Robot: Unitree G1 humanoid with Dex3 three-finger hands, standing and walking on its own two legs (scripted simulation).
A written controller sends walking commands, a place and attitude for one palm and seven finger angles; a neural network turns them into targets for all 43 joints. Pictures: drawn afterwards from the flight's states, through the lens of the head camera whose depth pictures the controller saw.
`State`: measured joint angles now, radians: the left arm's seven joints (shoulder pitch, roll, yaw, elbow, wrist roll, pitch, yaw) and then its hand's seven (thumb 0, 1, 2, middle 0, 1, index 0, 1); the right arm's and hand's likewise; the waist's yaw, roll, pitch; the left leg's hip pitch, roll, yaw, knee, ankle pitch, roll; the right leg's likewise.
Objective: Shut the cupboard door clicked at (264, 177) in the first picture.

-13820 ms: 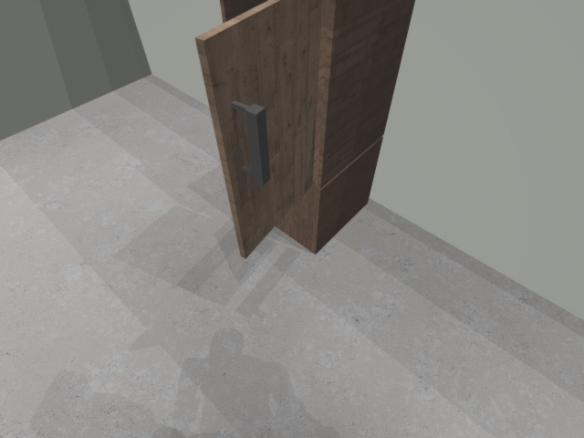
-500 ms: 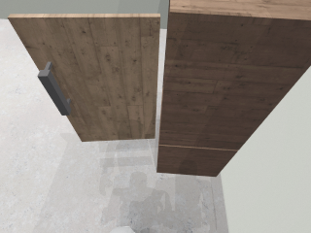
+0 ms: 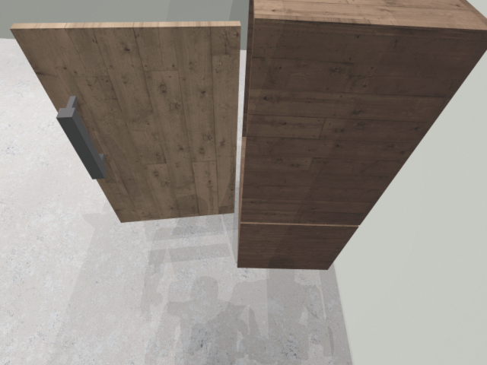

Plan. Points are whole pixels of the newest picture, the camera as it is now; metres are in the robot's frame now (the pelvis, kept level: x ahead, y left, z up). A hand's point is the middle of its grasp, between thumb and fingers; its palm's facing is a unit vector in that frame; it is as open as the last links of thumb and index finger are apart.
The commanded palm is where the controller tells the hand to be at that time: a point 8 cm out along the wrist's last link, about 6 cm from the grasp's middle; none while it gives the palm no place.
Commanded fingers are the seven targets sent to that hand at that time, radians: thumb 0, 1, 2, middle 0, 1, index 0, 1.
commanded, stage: come to a stop and stand still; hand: left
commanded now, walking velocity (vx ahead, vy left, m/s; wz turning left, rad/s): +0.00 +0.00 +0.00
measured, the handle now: (86, 139) +0.52 +0.34 +0.03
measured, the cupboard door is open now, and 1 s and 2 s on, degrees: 98 98 98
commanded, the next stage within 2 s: look again from close up in 0.52 s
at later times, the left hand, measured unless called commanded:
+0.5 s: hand out of the picture -0.02 +0.11 -0.18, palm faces +0.05 -0.99 -0.15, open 7.3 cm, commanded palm none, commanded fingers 0.00 0.90 0.90 -0.20 -0.30 -0.20 -0.30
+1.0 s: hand out of the picture +0.04 +0.17 -0.19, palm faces +0.02 -0.98 -0.20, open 7.3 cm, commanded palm none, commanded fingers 0.00 0.90 0.90 -0.20 -0.30 -0.20 -0.30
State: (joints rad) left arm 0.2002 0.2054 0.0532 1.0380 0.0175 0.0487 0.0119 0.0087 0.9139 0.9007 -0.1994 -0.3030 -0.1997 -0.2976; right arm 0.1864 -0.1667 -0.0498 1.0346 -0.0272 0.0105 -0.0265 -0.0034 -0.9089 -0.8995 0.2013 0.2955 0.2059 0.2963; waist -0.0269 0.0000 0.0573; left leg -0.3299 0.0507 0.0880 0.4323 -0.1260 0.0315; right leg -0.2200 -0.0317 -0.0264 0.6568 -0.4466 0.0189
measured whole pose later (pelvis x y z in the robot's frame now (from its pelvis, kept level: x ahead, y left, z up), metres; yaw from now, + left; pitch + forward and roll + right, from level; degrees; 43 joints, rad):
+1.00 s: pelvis +0.01 -0.01 -0.01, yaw +0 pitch -1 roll -1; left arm 0.29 0.18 0.01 1.02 0.02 -0.01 0.05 0.01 0.91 0.90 -0.20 -0.30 -0.20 -0.30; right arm 0.23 -0.16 -0.01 1.01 -0.02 -0.01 -0.02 0.00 -0.93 -0.90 0.20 0.29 0.20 0.30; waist 0.00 -0.02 0.02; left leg -0.32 0.02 0.05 0.61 -0.26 0.03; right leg -0.11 -0.04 -0.02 0.54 -0.40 0.03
